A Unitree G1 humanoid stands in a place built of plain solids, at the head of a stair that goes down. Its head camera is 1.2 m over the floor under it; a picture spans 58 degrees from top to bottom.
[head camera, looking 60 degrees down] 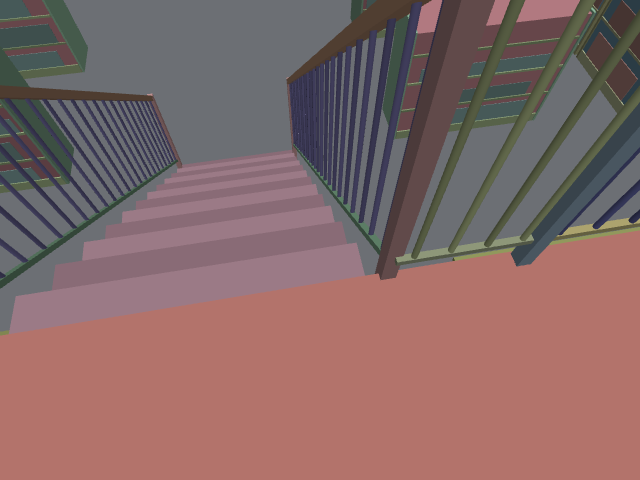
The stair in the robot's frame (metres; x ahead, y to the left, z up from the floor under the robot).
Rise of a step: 0.21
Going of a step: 0.23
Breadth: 1.22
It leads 10 degrees to the left of straight ahead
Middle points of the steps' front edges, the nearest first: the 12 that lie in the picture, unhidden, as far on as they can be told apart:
0.47 0.42 0.00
0.69 0.46 -0.21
0.92 0.50 -0.42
1.15 0.54 -0.62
1.38 0.59 -0.83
1.60 0.63 -1.04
1.83 0.67 -1.25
2.06 0.71 -1.46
2.29 0.75 -1.66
2.51 0.79 -1.87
2.74 0.83 -2.08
2.97 0.87 -2.29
